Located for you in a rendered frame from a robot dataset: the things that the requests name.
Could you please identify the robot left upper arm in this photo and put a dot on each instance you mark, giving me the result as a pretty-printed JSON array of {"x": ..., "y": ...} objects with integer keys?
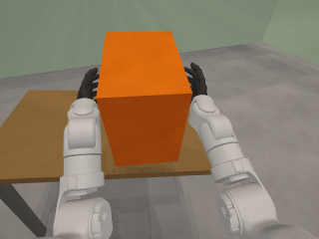
[{"x": 87, "y": 218}]

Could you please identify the carton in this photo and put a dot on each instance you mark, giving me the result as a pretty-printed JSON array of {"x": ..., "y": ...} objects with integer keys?
[{"x": 143, "y": 96}]

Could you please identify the right robot hand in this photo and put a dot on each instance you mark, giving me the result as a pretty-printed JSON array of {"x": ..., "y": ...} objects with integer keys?
[{"x": 198, "y": 86}]

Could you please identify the left robot hand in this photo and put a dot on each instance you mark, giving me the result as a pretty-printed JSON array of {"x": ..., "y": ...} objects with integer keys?
[{"x": 87, "y": 85}]

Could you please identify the robot right upper arm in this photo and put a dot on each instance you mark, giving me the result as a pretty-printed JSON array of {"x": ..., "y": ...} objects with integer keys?
[{"x": 247, "y": 211}]

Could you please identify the table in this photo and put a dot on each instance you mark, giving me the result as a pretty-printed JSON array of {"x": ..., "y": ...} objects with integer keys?
[{"x": 32, "y": 151}]

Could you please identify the left robot forearm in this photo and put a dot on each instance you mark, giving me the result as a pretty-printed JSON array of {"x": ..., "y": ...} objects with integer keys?
[{"x": 82, "y": 149}]

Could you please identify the right robot forearm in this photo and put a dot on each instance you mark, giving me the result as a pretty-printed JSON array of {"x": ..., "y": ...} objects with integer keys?
[{"x": 228, "y": 164}]

